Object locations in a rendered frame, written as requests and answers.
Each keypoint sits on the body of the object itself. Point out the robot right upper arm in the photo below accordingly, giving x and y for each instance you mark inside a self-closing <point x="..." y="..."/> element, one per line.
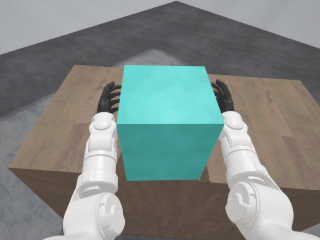
<point x="262" y="213"/>

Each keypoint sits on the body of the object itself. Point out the robot left upper arm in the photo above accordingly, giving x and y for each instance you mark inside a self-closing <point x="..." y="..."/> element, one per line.
<point x="97" y="217"/>

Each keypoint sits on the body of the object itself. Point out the robot left forearm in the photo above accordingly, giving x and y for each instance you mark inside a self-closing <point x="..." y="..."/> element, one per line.
<point x="100" y="159"/>

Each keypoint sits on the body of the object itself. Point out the pedestal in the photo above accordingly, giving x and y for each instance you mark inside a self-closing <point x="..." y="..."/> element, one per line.
<point x="283" y="122"/>

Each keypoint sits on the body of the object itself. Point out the robot right forearm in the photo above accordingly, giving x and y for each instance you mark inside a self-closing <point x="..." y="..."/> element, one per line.
<point x="239" y="154"/>

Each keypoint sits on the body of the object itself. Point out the carton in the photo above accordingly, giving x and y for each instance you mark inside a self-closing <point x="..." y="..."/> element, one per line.
<point x="168" y="122"/>

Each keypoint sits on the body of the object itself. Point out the left robot hand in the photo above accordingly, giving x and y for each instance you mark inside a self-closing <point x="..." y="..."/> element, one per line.
<point x="105" y="103"/>

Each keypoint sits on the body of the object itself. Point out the right robot hand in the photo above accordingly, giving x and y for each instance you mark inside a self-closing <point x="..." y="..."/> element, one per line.
<point x="224" y="97"/>

